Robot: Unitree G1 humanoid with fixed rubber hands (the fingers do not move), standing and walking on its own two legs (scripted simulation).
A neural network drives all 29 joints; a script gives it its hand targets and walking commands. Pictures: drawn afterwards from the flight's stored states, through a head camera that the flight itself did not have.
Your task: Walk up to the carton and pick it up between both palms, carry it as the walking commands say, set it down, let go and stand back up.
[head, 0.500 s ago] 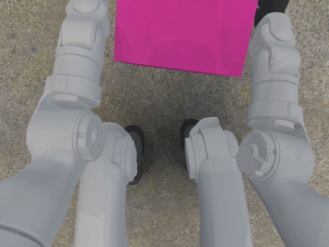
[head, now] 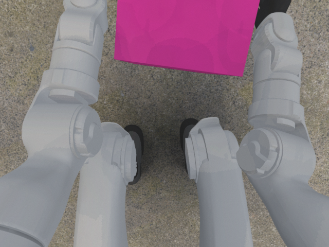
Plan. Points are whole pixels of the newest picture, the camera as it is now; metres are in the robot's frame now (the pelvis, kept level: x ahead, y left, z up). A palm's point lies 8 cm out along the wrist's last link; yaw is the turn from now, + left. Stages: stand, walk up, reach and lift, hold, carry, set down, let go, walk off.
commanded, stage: set down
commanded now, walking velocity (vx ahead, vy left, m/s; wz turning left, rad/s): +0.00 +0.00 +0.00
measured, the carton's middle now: (182, 2) +0.55 -0.07 -0.26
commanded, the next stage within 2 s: none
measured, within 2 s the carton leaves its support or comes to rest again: neither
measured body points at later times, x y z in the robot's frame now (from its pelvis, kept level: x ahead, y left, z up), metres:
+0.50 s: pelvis +0.00 +0.00 +0.00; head +0.38 -0.02 +0.23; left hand +0.58 +0.11 -0.19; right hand +0.52 -0.21 -0.20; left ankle +0.10 +0.10 -0.37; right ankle +0.12 -0.11 -0.37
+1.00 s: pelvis -0.01 +0.00 +0.01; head +0.36 -0.02 +0.26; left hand +0.59 +0.13 -0.14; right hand +0.52 -0.23 -0.16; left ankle +0.10 +0.10 -0.37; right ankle +0.12 -0.11 -0.37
